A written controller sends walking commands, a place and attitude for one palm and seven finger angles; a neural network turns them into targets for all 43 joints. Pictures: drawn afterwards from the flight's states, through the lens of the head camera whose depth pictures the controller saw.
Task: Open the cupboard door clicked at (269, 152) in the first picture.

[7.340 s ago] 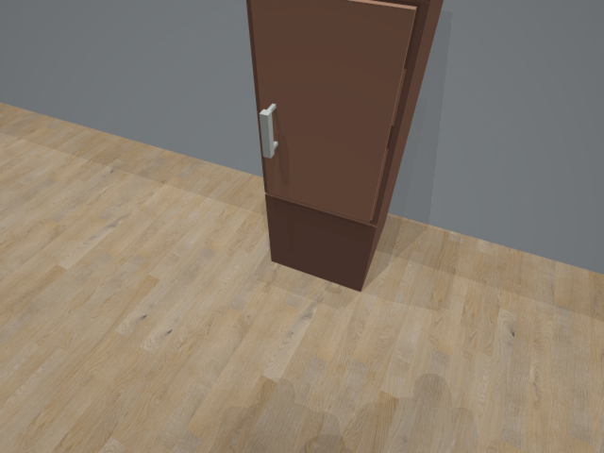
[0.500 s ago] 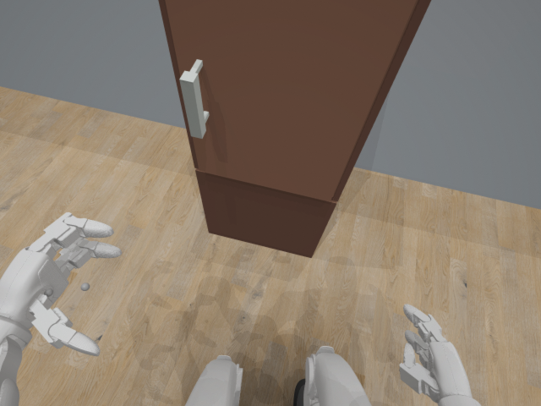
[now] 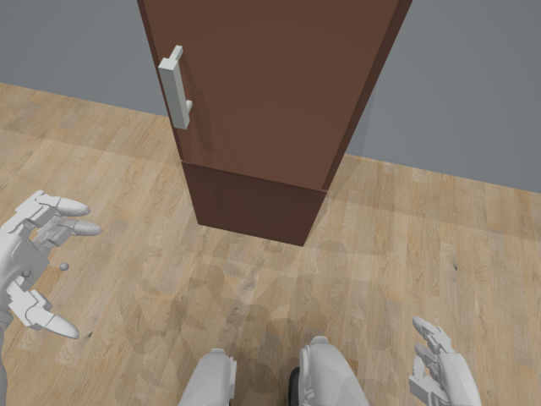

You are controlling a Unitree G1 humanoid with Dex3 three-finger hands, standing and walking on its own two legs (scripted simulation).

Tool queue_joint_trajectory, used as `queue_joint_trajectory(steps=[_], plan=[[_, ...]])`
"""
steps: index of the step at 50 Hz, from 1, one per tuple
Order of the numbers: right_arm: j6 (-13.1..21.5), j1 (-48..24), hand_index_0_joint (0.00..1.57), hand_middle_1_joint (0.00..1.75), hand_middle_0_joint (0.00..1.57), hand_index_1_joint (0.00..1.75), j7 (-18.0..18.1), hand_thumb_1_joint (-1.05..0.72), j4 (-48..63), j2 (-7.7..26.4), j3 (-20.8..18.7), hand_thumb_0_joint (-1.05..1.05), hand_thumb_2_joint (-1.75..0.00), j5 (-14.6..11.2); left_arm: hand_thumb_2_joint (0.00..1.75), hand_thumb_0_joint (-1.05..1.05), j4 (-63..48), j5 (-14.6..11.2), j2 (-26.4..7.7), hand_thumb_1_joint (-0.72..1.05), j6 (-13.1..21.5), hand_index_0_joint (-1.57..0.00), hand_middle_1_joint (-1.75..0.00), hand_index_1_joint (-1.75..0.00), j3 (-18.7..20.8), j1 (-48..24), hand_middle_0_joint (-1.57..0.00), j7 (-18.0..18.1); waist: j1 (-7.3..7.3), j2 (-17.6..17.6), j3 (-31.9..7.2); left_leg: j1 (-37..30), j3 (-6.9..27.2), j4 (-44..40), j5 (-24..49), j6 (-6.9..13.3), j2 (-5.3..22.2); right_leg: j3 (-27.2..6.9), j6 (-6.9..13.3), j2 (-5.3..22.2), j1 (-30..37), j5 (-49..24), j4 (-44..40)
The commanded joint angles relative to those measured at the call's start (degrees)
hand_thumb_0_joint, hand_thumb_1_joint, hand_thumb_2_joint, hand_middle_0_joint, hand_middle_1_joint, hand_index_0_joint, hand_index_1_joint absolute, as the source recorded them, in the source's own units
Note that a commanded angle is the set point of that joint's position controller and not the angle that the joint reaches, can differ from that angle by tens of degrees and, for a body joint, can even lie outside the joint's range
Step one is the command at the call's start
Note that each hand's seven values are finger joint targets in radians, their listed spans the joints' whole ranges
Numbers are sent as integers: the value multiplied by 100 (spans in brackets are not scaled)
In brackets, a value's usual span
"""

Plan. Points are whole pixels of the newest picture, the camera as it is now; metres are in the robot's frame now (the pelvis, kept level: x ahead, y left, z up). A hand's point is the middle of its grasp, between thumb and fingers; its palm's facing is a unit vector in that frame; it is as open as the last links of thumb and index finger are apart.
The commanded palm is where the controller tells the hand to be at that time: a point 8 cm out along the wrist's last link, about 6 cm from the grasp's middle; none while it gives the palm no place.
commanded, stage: raise the hand with hooked fingers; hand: left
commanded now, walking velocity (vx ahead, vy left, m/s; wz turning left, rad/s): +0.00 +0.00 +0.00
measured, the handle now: (179, 88) +0.61 +0.19 +0.03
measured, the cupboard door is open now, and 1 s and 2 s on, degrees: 0 0 0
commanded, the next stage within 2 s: move the hooked fingers beside the handle in 0.20 s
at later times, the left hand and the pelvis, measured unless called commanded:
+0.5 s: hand (70, 255) +0.30 +0.27 +0.04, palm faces -0.18 -0.98 -0.05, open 14.0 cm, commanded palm +0.29 +0.32 +0.05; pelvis -0.01 +0.01 +0.00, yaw +1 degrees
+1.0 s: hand (105, 186) +0.40 +0.25 +0.04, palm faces -0.17 -0.98 -0.05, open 14.0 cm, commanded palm +0.39 +0.31 +0.04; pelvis -0.01 -0.01 -0.01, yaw +0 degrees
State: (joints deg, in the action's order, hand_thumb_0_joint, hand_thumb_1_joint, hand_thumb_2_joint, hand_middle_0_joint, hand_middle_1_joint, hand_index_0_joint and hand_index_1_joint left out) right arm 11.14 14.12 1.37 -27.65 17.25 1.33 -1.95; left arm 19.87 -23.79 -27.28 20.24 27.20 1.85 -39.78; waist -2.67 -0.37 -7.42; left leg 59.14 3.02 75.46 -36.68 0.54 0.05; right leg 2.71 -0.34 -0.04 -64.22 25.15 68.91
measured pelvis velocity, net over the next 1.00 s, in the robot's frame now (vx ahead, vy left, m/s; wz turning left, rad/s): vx -0.01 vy -0.01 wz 0.00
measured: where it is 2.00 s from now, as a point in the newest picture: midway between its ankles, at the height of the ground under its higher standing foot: outside the picture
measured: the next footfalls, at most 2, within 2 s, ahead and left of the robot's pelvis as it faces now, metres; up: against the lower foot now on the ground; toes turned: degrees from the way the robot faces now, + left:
none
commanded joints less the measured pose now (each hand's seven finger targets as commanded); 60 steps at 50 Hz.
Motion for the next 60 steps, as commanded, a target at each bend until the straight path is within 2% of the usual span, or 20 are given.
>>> queue_joint_trajectory(steps=[1,4,10,15,18,20,22,29,33,34,35,36,38,39,41,46,49,54,57,60], plan=[[279,25,20,30,20,30,99,-90,814,923,-419,0,-90,-78,30,0,-1025,-126,-1400,-50,249,-30,-120,-120,502,-483,-30,48,172,888,-1971,-751,-88,-1323,2182,15,-71,-60,212,-118,1887,-530,-757],[266,70,20,30,20,30,97,-90,814,944,-421,0,-90,-74,30,0,-1120,-102,-1494,-50,152,-30,-120,-120,483,-580,-30,-46,136,767,-2147,-824,-59,-1279,2363,22,-50,-43,206,-140,1913,-709,-728],[273,17,20,30,20,30,128,-90,793,928,-401,0,-90,-59,30,0,-1006,-214,-1471,-50,256,-30,-120,-120,611,-641,-30,-12,125,614,-1917,-670,-41,-1247,2144,9,-64,-16,211,-153,1819,-508,-725],[265,12,20,30,20,30,130,-90,800,943,-393,0,-90,-59,30,0,-956,-121,-1426,-50,214,-30,-120,-120,466,-700,-30,-34,146,850,-1964,-908,8,-1335,2272,-48,-57,58,236,-152,1702,-549,-691],[269,50,20,30,20,30,174,-90,710,969,-381,0,-90,-53,30,0,-960,-49,-1263,-50,188,-30,-120,-120,148,-1425,-30,-23,-44,754,-1881,-895,58,-1245,2266,-36,-44,98,237,-185,1464,-553,-616],[257,60,20,30,20,30,206,-90,607,977,-372,0,-90,-54,30,0,-848,14,-1284,-50,182,-30,-120,-120,79,-1854,-30,20,-74,838,-1858,-920,77,-1282,1974,-51,-47,77,222,-149,1345,-377,-649],[240,97,20,30,20,30,244,-90,574,1002,-369,0,-90,-53,30,0,-661,85,-1420,-50,189,-30,-120,-120,174,-1993,-30,92,-48,695,-1861,-834,85,-1310,1870,-41,-52,76,230,-132,1367,-294,-661],[77,156,20,30,20,30,235,-90,585,959,-316,0,-90,-32,30,0,-348,265,-1770,-50,101,-30,-120,-120,337,-2468,-30,212,110,983,-2344,-1052,45,-1354,2463,-110,-33,57,266,-94,1640,-651,-631],[-13,242,20,30,20,30,195,-90,611,947,-310,0,-90,-35,30,0,-75,250,-1656,-50,26,-30,-120,-120,278,-2518,-30,267,42,705,-2443,-898,0,-1292,2682,-58,-28,43,232,-112,1795,-918,-627],[-57,272,20,30,20,30,190,-90,549,967,-307,0,-90,-40,30,0,132,312,-1769,-50,-1,-30,-120,-120,346,-2634,-30,286,34,662,-2366,-818,-12,-1313,2555,-60,-2,27,214,-97,1747,-861,-651],[-75,258,20,30,20,30,187,-90,510,966,-303,0,-90,-43,30,0,134,341,-1652,-50,15,-30,-120,-120,180,-2990,-30,299,-66,691,-2305,-773,-16,-1298,2349,-29,-10,14,198,-83,1654,-773,-659],[-102,297,20,30,20,30,180,-90,494,961,-307,0,-90,-41,30,0,364,336,-1623,-50,-6,-30,-120,-120,204,-2985,-30,319,-68,591,-2212,-634,-49,-1306,2136,0,-26,-15,194,-79,1673,-653,-719],[-127,346,20,30,20,30,196,-90,472,995,-290,0,-90,-48,30,0,592,360,-1763,-50,49,-30,-120,-120,252,-3322,-30,316,-110,499,-2097,-483,-63,-1265,2033,26,-35,-48,228,-106,1683,-593,-715],[-155,381,20,30,20,30,190,-90,444,994,-291,0,-90,-34,30,0,660,412,-1812,-50,62,-30,-120,-120,262,-3415,-30,303,-95,555,-2244,-505,-98,-1264,2070,36,-33,-89,216,-88,1756,-678,-730],[-190,453,20,30,20,30,195,-90,381,994,-291,0,-90,-35,30,0,843,503,-1746,-50,119,-30,-120,-120,105,-3833,-30,288,-198,563,-2226,-447,-124,-1225,1977,68,-35,-134,196,-76,1668,-652,-754],[-291,618,20,30,20,30,218,-90,226,1043,-279,0,-90,3,30,0,1366,624,-2405,-50,321,-30,-120,-120,529,-4535,-30,220,-181,481,-2510,-229,-160,-1053,2018,111,-33,-275,204,-80,1890,-789,-684],[-356,642,20,30,20,30,201,-90,165,1019,-256,0,-90,13,30,0,1611,693,-2436,-50,363,-30,-120,-120,421,-5041,-30,152,-182,900,-2705,-392,-155,-1028,2230,88,-35,-260,233,-90,1848,-982,-595],[-496,836,20,30,20,30,149,-90,98,1071,-290,0,-90,31,30,0,1905,827,-2531,-50,286,-30,-120,-120,413,-5272,-30,165,-211,910,-3095,-704,-84,-971,2806,64,16,-168,216,-106,1755,-1419,-487],[-599,883,20,30,20,30,126,-90,70,1071,-260,0,-90,23,30,0,2374,922,-2545,-50,188,-30,-120,-120,385,-5527,-30,227,-335,630,-2804,-226,-148,-919,2411,138,-7,-226,176,-108,1777,-1285,-549],[-680,966,20,30,20,30,148,-90,8,1098,-229,0,-90,45,30,0,2739,1028,-2832,-50,219,-30,-120,-120,528,-6005,-30,278,-421,609,-2677,-16,-154,-847,2262,163,-2,-260,171,-107,1696,-1222,-525]])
